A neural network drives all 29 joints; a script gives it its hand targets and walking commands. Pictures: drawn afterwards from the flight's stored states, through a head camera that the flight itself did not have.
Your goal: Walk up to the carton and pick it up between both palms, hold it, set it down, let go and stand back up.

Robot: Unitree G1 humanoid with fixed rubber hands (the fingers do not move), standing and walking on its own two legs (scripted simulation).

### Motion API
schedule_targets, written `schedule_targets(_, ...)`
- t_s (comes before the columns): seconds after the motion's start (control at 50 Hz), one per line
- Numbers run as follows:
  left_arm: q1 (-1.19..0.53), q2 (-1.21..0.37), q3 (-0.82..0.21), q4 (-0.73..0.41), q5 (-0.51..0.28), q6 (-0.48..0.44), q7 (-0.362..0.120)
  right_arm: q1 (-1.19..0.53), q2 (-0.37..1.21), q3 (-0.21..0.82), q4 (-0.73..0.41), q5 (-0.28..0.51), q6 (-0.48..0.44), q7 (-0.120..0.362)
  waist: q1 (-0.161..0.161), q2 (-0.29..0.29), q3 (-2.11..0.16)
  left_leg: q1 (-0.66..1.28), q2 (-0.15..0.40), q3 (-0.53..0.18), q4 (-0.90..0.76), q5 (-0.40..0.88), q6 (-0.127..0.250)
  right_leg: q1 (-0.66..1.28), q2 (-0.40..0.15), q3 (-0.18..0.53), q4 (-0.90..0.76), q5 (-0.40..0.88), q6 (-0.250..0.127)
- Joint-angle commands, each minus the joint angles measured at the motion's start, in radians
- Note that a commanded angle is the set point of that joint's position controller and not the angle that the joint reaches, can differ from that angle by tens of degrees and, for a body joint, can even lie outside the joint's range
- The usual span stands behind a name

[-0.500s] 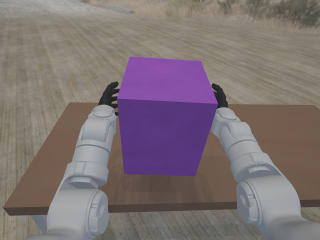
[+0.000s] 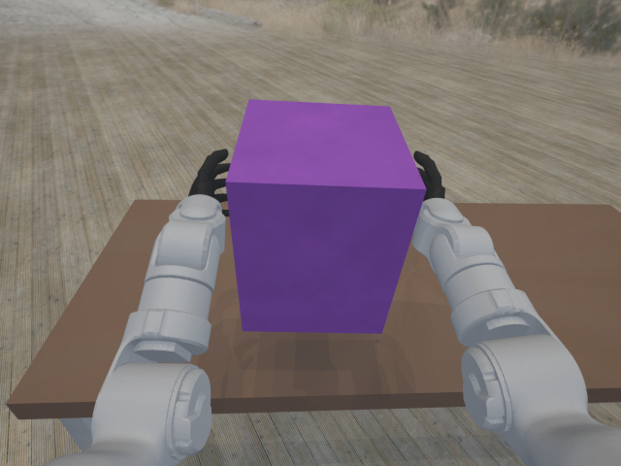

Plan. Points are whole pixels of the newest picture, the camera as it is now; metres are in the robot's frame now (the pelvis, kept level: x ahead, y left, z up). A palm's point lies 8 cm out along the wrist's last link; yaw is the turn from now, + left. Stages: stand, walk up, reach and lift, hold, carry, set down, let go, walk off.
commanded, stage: reach and lift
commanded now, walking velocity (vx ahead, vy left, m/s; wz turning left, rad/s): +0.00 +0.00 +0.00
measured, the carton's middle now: (316, 218) +0.42 -0.03 +0.18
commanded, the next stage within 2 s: hold in 0.10 s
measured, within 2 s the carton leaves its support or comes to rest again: neither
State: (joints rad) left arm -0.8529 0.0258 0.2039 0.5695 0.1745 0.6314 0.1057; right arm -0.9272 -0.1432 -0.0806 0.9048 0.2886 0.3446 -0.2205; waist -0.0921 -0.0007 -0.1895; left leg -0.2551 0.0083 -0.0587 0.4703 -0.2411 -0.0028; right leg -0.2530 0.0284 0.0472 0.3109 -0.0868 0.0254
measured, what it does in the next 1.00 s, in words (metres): stands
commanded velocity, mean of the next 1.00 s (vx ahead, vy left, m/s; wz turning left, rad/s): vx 0.00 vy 0.00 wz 0.00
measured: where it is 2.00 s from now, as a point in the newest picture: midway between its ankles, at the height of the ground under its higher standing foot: outside the picture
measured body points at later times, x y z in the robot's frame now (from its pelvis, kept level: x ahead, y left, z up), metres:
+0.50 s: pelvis -0.01 +0.00 +0.00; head -0.08 +0.02 +0.44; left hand +0.39 +0.11 +0.24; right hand +0.38 -0.18 +0.23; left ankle +0.00 +0.11 -0.74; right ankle +0.05 -0.14 -0.74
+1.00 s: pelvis -0.01 +0.00 +0.00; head -0.08 +0.02 +0.44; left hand +0.39 +0.12 +0.24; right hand +0.38 -0.18 +0.24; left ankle +0.00 +0.11 -0.74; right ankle +0.05 -0.14 -0.74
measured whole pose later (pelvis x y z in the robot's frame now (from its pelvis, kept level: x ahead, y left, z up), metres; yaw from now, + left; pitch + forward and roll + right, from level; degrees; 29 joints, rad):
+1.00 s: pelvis -0.01 +0.00 +0.00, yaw +0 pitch +0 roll -2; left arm -0.87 0.03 0.22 0.48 0.17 0.76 0.09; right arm -0.94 -0.16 -0.05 0.81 0.33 0.48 -0.25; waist -0.09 0.00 -0.19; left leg -0.24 0.01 -0.06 0.47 -0.23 0.00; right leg -0.24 0.03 0.05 0.31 -0.07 0.03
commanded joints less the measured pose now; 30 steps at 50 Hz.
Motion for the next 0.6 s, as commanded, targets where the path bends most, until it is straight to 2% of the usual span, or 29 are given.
schedule_targets(0.0,-0.738,-0.724,-0.243,-0.221,-0.045,-0.043,-0.105,-0.921,0.673,0.360,-0.465,0.161,0.002,0.150,0.102,0.058,-0.329,0.247,-0.030,0.005,-0.111,0.332,-0.042,0.266,0.081,-0.069,-0.030,0.080,-0.028)
schedule_targets(0.04,-0.748,-0.728,-0.255,-0.255,-0.061,-0.038,-0.112,-0.926,0.702,0.375,-0.498,0.173,0.006,0.147,0.103,0.051,-0.354,0.236,-0.033,0.008,-0.108,0.334,-0.036,0.286,0.080,-0.064,-0.023,0.105,-0.025)
schedule_targets(0.06,-0.751,-0.713,-0.225,-0.222,-0.044,-0.035,-0.115,-0.920,0.699,0.365,-0.466,0.165,0.017,0.148,0.110,0.041,-0.310,0.220,-0.035,0.011,-0.122,0.303,-0.030,0.275,0.078,-0.061,-0.028,0.076,-0.021)
schedule_targets(0.1,-0.777,-0.726,-0.253,-0.292,-0.067,-0.038,-0.112,-0.942,0.725,0.394,-0.528,0.186,0.017,0.144,0.109,0.045,-0.384,0.231,-0.039,0.012,-0.108,0.348,-0.030,0.299,0.080,-0.061,-0.016,0.126,-0.017)
schedule_targets(0.12,-0.779,-0.727,-0.256,-0.279,-0.061,-0.032,-0.113,-0.939,0.718,0.392,-0.511,0.188,0.025,0.140,0.104,0.056,-0.351,0.217,-0.039,0.010,-0.112,0.324,-0.031,0.290,0.079,-0.057,-0.021,0.106,-0.022)
schedule_targets(0.14,-0.780,-0.726,-0.259,-0.277,-0.074,-0.030,-0.113,-0.948,0.733,0.399,-0.529,0.193,0.029,0.138,0.105,0.039,-0.371,0.220,-0.040,0.010,-0.109,0.320,-0.029,0.298,0.080,-0.060,-0.020,0.106,-0.017)
schedule_targets(0.16,-0.799,-0.730,-0.273,-0.314,-0.080,-0.030,-0.112,-0.945,0.743,0.407,-0.537,0.200,0.032,0.137,0.106,0.050,-0.387,0.217,-0.039,0.007,-0.104,0.340,-0.030,0.296,0.082,-0.058,-0.015,0.115,-0.018)
schedule_targets(0.18,-0.804,-0.740,-0.282,-0.305,-0.087,-0.026,-0.112,-0.958,0.734,0.401,-0.560,0.200,0.030,0.135,0.093,0.054,-0.393,0.222,-0.042,0.007,-0.103,0.338,-0.033,0.295,0.083,-0.060,-0.019,0.120,-0.021)
schedule_targets(0.22,-0.787,-0.736,-0.272,-0.299,-0.079,-0.015,-0.114,-0.934,0.734,0.401,-0.544,0.203,0.047,0.132,0.096,0.049,-0.377,0.219,-0.040,0.009,-0.106,0.317,-0.028,0.293,0.081,-0.054,-0.016,0.111,-0.023)
schedule_targets(0.24,-0.798,-0.713,-0.251,-0.260,-0.069,-0.014,-0.118,-0.946,0.724,0.383,-0.511,0.191,0.054,0.132,0.095,0.036,-0.343,0.191,-0.040,0.010,-0.120,0.245,-0.022,0.276,0.077,-0.052,-0.029,0.049,-0.021)
schedule_targets(0.26,-0.809,-0.702,-0.243,-0.265,-0.060,-0.009,-0.121,-0.929,0.726,0.374,-0.494,0.182,0.060,0.134,0.096,0.050,-0.321,0.173,-0.041,0.015,-0.130,0.211,-0.018,0.277,0.073,-0.053,-0.027,0.030,-0.023)
schedule_targets(0.28,-0.817,-0.722,-0.260,-0.307,-0.068,-0.011,-0.120,-0.930,0.734,0.372,-0.513,0.190,0.057,0.135,0.090,0.058,-0.362,0.195,-0.034,0.010,-0.127,0.236,-0.025,0.282,0.077,-0.056,-0.017,0.049,-0.023)
schedule_targets(0.3,-0.809,-0.712,-0.237,-0.258,-0.057,-0.007,-0.124,-0.924,0.726,0.360,-0.483,0.178,0.067,0.137,0.090,0.043,-0.307,0.170,-0.036,0.009,-0.137,0.196,-0.021,0.269,0.076,-0.060,-0.023,0.015,-0.021)
schedule_targets(0.32,-0.803,-0.706,-0.228,-0.266,-0.059,-0.003,-0.127,-0.950,0.745,0.374,-0.511,0.190,0.067,0.137,0.109,0.037,-0.327,0.156,-0.036,0.012,-0.135,0.201,-0.014,0.290,0.073,-0.053,-0.022,0.020,-0.021)
schedule_targets(0.36,-0.773,-0.720,-0.248,-0.247,-0.063,0.009,-0.124,-0.960,0.723,0.387,-0.531,0.196,0.071,0.137,0.099,0.045,-0.342,0.171,-0.039,0.011,-0.132,0.217,-0.015,0.292,0.078,-0.057,-0.019,0.036,-0.020)
schedule_targets(0.42,-0.817,-0.715,-0.254,-0.287,-0.076,0.011,-0.126,-0.985,0.749,0.400,-0.563,0.206,0.079,0.132,0.105,0.043,-0.368,0.158,-0.042,0.015,-0.127,0.196,-0.010,0.305,0.075,-0.047,-0.019,0.032,-0.020)
schedule_targets(0.46,-0.825,-0.709,-0.255,-0.310,-0.082,0.011,-0.123,-0.997,0.767,0.425,-0.586,0.222,0.084,0.132,0.119,0.038,-0.397,0.169,-0.040,0.014,-0.122,0.228,-0.006,0.309,0.078,-0.047,-0.012,0.050,-0.016)
schedule_targets(0.48,-0.838,-0.714,-0.254,-0.298,-0.080,0.012,-0.124,-0.993,0.762,0.410,-0.566,0.217,0.087,0.132,0.113,0.042,-0.376,0.163,-0.042,0.012,-0.131,0.202,-0.008,0.291,0.078,-0.051,-0.013,0.025,-0.015)
schedule_targets(0.5,-0.832,-0.719,-0.262,-0.309,-0.090,0.014,-0.121,-1.014,0.774,0.425,-0.611,0.228,0.087,0.130,0.119,0.033,-0.412,0.159,-0.042,0.012,-0.120,0.218,-0.003,0.311,0.079,-0.047,-0.007,0.046,-0.014)
schedule_targets(0.54,-0.834,-0.720,-0.265,-0.310,-0.093,0.017,-0.120,-0.991,0.774,0.412,-0.580,0.225,0.098,0.127,0.109,0.043,-0.385,0.151,-0.044,0.011,-0.124,0.207,-0.005,0.295,0.076,-0.045,-0.010,0.039,-0.016)
schedule_targets(0.56,-0.826,-0.708,-0.255,-0.318,-0.085,0.018,-0.120,-0.989,0.780,0.424,-0.599,0.233,0.098,0.126,0.122,0.032,-0.406,0.156,-0.047,0.015,-0.121,0.215,-0.001,0.306,0.078,-0.045,-0.011,0.045,-0.011)
schedule_targets(0.58,-0.823,-0.711,-0.250,-0.289,-0.074,0.026,-0.121,-0.991,0.761,0.407,-0.569,0.223,0.104,0.128,0.116,0.048,-0.367,0.144,-0.045,0.011,-0.130,0.191,-0.005,0.290,0.076,-0.045,-0.015,0.021,-0.016)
